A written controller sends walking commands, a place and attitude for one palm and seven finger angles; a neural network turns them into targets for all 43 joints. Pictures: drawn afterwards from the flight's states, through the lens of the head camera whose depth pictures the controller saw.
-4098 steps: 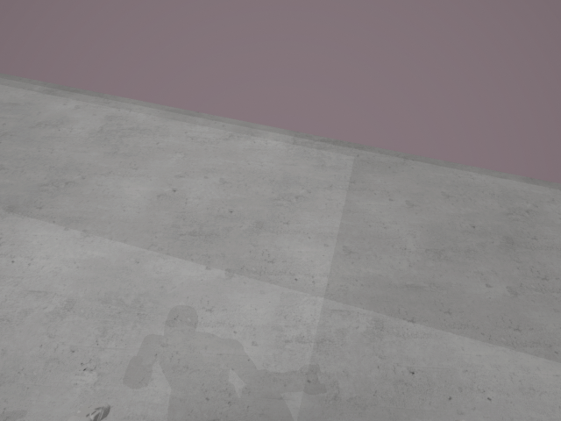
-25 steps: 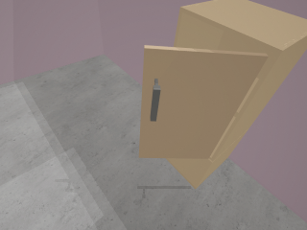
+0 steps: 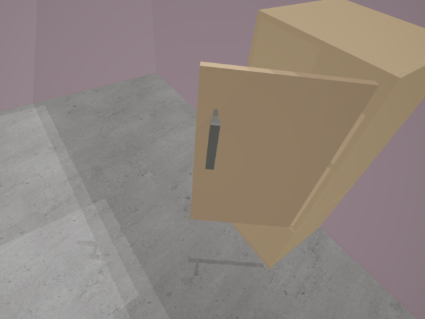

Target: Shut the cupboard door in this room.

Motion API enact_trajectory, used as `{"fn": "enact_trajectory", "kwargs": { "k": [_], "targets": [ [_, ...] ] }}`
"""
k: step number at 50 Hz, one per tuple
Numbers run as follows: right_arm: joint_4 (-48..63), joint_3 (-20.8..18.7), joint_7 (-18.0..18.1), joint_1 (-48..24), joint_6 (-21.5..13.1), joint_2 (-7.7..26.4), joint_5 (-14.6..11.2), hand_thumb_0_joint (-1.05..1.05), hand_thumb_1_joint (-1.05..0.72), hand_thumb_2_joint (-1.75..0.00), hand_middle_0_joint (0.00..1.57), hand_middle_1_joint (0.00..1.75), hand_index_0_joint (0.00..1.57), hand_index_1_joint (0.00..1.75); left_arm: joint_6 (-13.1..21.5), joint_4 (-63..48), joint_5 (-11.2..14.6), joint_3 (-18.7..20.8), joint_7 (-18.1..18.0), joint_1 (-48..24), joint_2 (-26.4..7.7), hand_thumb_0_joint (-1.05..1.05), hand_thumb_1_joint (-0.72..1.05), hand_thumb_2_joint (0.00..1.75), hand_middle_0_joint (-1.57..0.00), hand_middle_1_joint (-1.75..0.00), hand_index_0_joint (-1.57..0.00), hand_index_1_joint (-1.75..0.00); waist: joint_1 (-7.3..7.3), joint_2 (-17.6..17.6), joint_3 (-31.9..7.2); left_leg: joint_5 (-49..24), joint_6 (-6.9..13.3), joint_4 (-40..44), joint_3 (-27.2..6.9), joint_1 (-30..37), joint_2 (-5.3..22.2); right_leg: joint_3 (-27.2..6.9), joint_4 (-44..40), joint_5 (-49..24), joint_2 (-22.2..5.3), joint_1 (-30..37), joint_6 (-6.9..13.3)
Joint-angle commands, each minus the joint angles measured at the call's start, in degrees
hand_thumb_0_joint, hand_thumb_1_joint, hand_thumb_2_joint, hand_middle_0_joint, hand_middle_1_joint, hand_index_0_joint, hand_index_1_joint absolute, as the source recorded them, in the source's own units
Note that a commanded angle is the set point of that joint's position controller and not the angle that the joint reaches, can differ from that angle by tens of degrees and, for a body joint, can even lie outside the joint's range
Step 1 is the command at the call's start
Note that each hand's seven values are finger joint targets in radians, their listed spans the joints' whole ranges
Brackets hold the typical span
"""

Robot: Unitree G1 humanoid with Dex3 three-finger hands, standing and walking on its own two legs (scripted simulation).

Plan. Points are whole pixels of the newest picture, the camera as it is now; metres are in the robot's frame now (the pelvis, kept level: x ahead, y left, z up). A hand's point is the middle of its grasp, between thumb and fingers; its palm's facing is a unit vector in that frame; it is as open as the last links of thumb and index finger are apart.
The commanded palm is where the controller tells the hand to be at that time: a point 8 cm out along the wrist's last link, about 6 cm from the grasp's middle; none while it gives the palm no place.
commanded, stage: shuffle to correct the standing spot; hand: left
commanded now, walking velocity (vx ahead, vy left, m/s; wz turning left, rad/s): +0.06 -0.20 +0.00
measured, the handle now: (212, 140) +0.49 +0.04 +0.06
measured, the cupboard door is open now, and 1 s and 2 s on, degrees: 51 51 51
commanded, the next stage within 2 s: come to a stop and stand still in 0.82 s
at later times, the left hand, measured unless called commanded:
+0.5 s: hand out of the picture +0.04 +0.10 -0.18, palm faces +0.08 -0.98 -0.17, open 7.4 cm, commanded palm none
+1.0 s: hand out of the picture +0.11 +0.01 -0.18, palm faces -0.01 -0.98 -0.18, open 7.4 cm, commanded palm none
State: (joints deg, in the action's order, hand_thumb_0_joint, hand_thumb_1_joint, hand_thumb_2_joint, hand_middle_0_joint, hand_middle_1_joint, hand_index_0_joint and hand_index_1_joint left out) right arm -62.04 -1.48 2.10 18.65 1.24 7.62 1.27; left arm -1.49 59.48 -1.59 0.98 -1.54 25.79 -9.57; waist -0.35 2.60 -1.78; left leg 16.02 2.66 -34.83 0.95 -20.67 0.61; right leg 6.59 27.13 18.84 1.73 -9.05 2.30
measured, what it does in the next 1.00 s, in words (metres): steps to the right: right foot, then left foot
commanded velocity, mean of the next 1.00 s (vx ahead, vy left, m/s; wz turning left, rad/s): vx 0.02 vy -0.16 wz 0.00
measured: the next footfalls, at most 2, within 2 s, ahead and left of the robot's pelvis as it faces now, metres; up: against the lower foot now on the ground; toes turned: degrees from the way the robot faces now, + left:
right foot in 0.36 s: +0.06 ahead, -0.20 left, +0.00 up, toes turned -5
left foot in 0.58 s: +0.08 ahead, -0.02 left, +0.00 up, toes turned +8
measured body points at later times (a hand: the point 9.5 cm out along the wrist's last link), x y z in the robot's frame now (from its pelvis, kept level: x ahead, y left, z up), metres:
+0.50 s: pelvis +0.02 -0.08 +0.00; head +0.04 -0.05 +0.45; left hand +0.04 +0.16 -0.17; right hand +0.05 -0.32 -0.14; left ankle +0.02 +0.01 -0.69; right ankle +0.02 -0.20 -0.73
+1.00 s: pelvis +0.04 -0.18 +0.00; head +0.08 -0.17 +0.44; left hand +0.11 +0.06 -0.16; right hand +0.02 -0.43 -0.15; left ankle +0.05 -0.02 -0.73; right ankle +0.03 -0.33 -0.74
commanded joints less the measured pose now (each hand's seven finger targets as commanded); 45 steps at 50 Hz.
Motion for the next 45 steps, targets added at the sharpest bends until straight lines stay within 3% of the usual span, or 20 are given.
{"fn": "enact_trajectory", "kwargs": {
  "k": [1, 3, 5, 7, 10, 12, 15, 16, 18, 19, 22, 26, 27, 28, 29, 30, 31, 32, 36, 45],
  "targets": [
    [2.42, -0.49, 0.18, 1.55, -1.72, 3.25, 0.08, 0.00, -0.90, -0.90, 0.20, 0.30, 0.20, 0.30, 0.73, -1.68, 0.03, 0.11, -0.18, 2.87, -3.24, 0.00, 0.90, 0.90, -0.20, -0.30, -0.20, -0.30, 1.43, 2.12, 6.93, -2.26, 0.12, -0.74, 2.62, 0.69, 1.71, -8.92, -6.84, -7.63, -11.01, -6.18, 6.18],
    [1.54, -0.67, 0.58, 3.17, -2.04, 5.05, 0.11, 0.00, -0.90, -0.90, 0.20, 0.30, 0.20, 0.30, 0.35, -1.66, 0.04, -0.05, 0.03, 3.99, -1.77, 0.00, 0.90, 0.90, -0.20, -0.30, -0.20, -0.30, 1.46, -3.66, 7.38, -9.28, 1.88, 4.99, -2.69, 4.93, 6.96, -4.83, -1.00, -7.73, -6.49, -9.32, 3.11],
    [0.64, -1.88, 1.46, 6.00, -1.95, 9.71, 0.43, 0.00, -0.90, -0.90, 0.20, 0.30, 0.20, 0.30, 0.18, -2.01, -0.12, -0.03, 0.23, 4.53, -0.86, 0.00, 0.90, 0.90, -0.20, -0.30, -0.20, -0.30, 2.15, -16.69, 5.90, -11.07, 6.90, 13.68, -18.15, 10.15, 17.12, -0.29, 9.69, 0.66, -2.32, -15.17, -0.45],
    [0.38, -2.41, 1.95, 7.52, -1.93, 11.24, 0.60, 0.00, -0.90, -0.90, 0.20, 0.30, 0.20, 0.30, -0.21, -3.92, -0.60, 0.65, 0.39, 0.22, -2.41, 0.00, 0.90, 0.90, -0.20, -0.30, -0.20, -0.30, 3.15, -15.92, 8.49, -15.13, 11.40, 18.36, -24.20, 9.06, 22.72, -4.71, 23.88, 12.90, -3.01, -20.18, -0.29],
    [1.72, -2.72, 2.07, 3.57, -2.58, 11.47, 0.74, 0.00, -0.90, -0.90, 0.20, 0.30, 0.20, 0.30, -0.40, -5.27, -0.32, 1.47, 1.20, -2.30, -1.32, 0.00, 0.90, 0.90, -0.20, -0.30, -0.20, -0.30, 1.76, -8.63, 6.07, -16.55, 10.59, 17.42, -18.73, 6.14, 21.70, -7.14, 24.47, 10.35, -4.97, -17.76, -1.24],
    [3.10, -2.89, 1.99, -0.28, -2.58, 11.91, 0.77, 0.00, -0.90, -0.90, 0.20, 0.30, 0.20, 0.30, -0.59, -4.93, -0.02, 1.59, 1.82, -0.83, 0.20, 0.00, 0.90, 0.90, -0.20, -0.30, -0.20, -0.30, 0.23, -9.05, 3.30, -13.96, 8.14, 16.70, -13.09, 4.00, 18.53, -5.10, 17.12, 6.89, -4.49, -11.52, -1.79],
    [4.12, -3.64, 1.39, -3.29, -1.41, 12.28, 0.62, 0.00, -0.90, -0.90, 0.20, 0.30, 0.20, 0.30, -0.57, -3.33, -0.04, 2.11, 2.11, 3.84, 0.04, 0.00, 0.90, 0.90, -0.20, -0.30, -0.20, -0.30, -2.24, -8.62, 1.61, 1.47, 3.16, 10.41, -5.80, -4.55, 12.95, 0.36, 2.57, -5.11, -1.31, 1.81, -2.72],
    [4.27, -3.61, 1.18, -3.09, -0.99, 10.40, 0.49, 0.00, -0.90, -0.90, 0.20, 0.30, 0.20, 0.30, -0.44, -3.11, -0.27, 2.62, 1.93, 4.88, -1.94, 0.00, 0.90, 0.90, -0.20, -0.30, -0.20, -0.30, -2.69, -3.72, 2.61, 8.28, 1.02, 5.83, -2.59, -9.12, 9.03, -1.20, -2.28, -4.53, -2.59, 4.96, -2.53],
    [7.39, -2.39, 0.56, -5.17, -0.43, 4.13, 0.06, 0.00, -0.90, -0.90, 0.20, 0.30, 0.20, 0.30, -0.28, -4.79, -0.87, 3.65, 0.67, 3.67, -8.73, 0.00, 0.90, 0.90, -0.20, -0.30, -0.20, -0.30, -3.76, 16.40, 5.94, 18.23, -2.18, -18.41, 6.22, -15.84, -0.57, -22.70, -16.88, 6.80, -19.56, -1.39, 4.95],
    [8.19, -2.44, 0.35, -6.37, -0.38, 4.66, 0.07, 0.00, -0.90, -0.90, 0.20, 0.30, 0.20, 0.30, -0.32, -6.40, -0.84, 3.56, 0.53, 0.98, -8.38, 0.00, 0.90, 0.90, -0.20, -0.30, -0.20, -0.30, -3.60, 11.25, 5.99, 17.25, -1.41, -26.06, 2.62, -14.72, 0.87, -22.22, -17.33, 7.84, -20.41, -5.28, 8.38],
    [6.42, -2.78, -0.02, -3.46, -0.27, 5.05, 0.17, 0.00, -0.90, -0.90, 0.20, 0.30, 0.20, 0.30, -0.05, -7.91, -1.05, 3.05, -0.04, -6.98, -6.01, 0.00, 0.90, 0.90, -0.20, -0.30, -0.20, -0.30, 0.45, 7.82, 6.05, 13.55, -1.71, -27.97, 3.66, -10.71, 2.59, -13.74, -12.42, -5.06, -15.83, -8.09, 9.46],
    [4.73, -1.54, 0.13, 1.57, -1.36, 2.52, 0.11, 0.00, -0.90, -0.90, 0.20, 0.30, 0.20, 0.30, -0.43, -7.72, -0.45, 2.36, -0.01, -6.62, -6.12, 0.00, 0.90, 0.90, -0.20, -0.30, -0.20, -0.30, 1.92, 3.18, 3.06, 1.29, -2.28, 0.95, 7.52, 5.74, 0.57, -8.45, -1.52, -16.32, -11.12, -9.52, 6.92],
    [3.28, -1.63, 0.34, 5.53, -1.99, 3.84, 0.08, 0.00, -0.90, -0.90, 0.20, 0.30, 0.20, 0.30, -0.52, -7.41, 0.02, 2.03, 0.18, -6.15, -4.59, 0.00, 0.90, 0.90, -0.20, -0.30, -0.20, -0.30, 3.30, -0.84, 1.61, -5.36, -2.03, 10.22, 4.06, 12.37, 3.29, -6.47, 5.45, -13.71, -9.15, -10.91, 4.66],
    [3.00, -2.39, 1.04, 7.98, -2.53, 8.96, 0.50, 0.00, -0.90, -0.90, 0.20, 0.30, 0.20, 0.30, -0.46, -7.79, 0.36, 1.64, 0.64, -3.64, -2.01, 0.00, 0.90, 0.90, -0.20, -0.30, -0.20, -0.30, 3.33, -13.70, 0.42, -12.31, 1.59, 15.74, -11.92, 18.59, 15.33, -3.71, 15.85, -2.14, -4.65, -19.55, 0.50],
    [3.32, -3.17, 1.66, 9.23, -2.27, 13.09, 0.65, 0.00, -0.90, -0.90, 0.20, 0.30, 0.20, 0.30, -0.76, -8.51, 0.14, 1.66, 0.84, -4.25, -2.74, 0.00, 0.90, 0.90, -0.20, -0.30, -0.20, -0.30, 4.09, -17.21, 1.03, -22.35, 8.76, 17.96, -27.82, 18.90, 28.26, -4.87, 29.54, 14.03, -1.71, -26.80, -1.73],
    [4.18, -3.38, 1.58, 8.15, -1.84, 14.66, 0.66, 0.00, -0.90, -0.90, 0.20, 0.30, 0.20, 0.30, -1.25, -9.69, -0.39, 2.71, 1.08, -7.01, -6.17, 0.00, 0.90, 0.90, -0.20, -0.30, -0.20, -0.30, 4.42, -8.48, 2.35, -20.99, 12.79, 18.16, -26.09, 13.68, 30.49, -10.49, 37.36, 12.33, -3.86, -26.44, -1.46],
    [4.85, -2.91, 1.68, 4.54, -2.14, 12.61, 0.85, 0.00, -0.90, -0.90, 0.20, 0.30, 0.20, 0.30, -1.38, -9.55, -0.73, 3.19, 1.32, -8.42, -5.92, 0.00, 0.90, 0.90, -0.20, -0.30, -0.20, -0.30, 2.77, -5.64, 4.44, -19.67, 11.06, 18.86, -20.28, 9.07, 26.21, -10.97, 40.42, 7.97, -3.58, -26.17, -2.12],
    [5.30, -2.21, 1.90, 1.17, -2.51, 11.33, 0.72, 0.00, -0.90, -0.90, 0.20, 0.30, 0.20, 0.30, -1.35, -8.81, -0.85, 3.14, 1.44, -8.18, -5.20, 0.00, 0.90, 0.90, -0.20, -0.30, -0.20, -0.30, 1.23, -11.00, 5.79, -21.84, 9.80, 18.63, -18.31, 6.27, 24.26, -10.96, 42.29, 5.57, -4.01, -26.50, -2.77],
    [5.24, -1.80, 1.89, -0.95, -3.12, 9.95, 0.44, 0.00, -0.90, -0.90, 0.20, 0.30, 0.20, 0.30, -2.54, -7.17, -0.32, 3.03, 2.18, -7.98, -3.78, 0.00, 0.90, 0.90, -0.20, -0.30, -0.20, -0.30, 0.23, -10.05, 3.93, -26.75, 7.06, 17.47, -5.38, 6.97, 18.49, -9.61, 40.51, -1.26, -4.58, -22.58, -4.52],
    [4.23, -4.86, 0.78, 1.46, -0.93, 14.73, 1.17, 0.00, -0.90, -0.90, 0.20, 0.30, 0.20, 0.30, -1.66, -8.75, 0.44, 2.61, 2.75, -13.73, -2.70, 0.00, 0.90, 0.90, -0.20, -0.30, -0.20, -0.30, 3.25, -15.38, 0.78, -22.86, 4.70, 13.25, -4.08, 10.72, 17.53, -1.50, 10.71, 3.09, -2.88, -12.10, -4.73]
  ]
}}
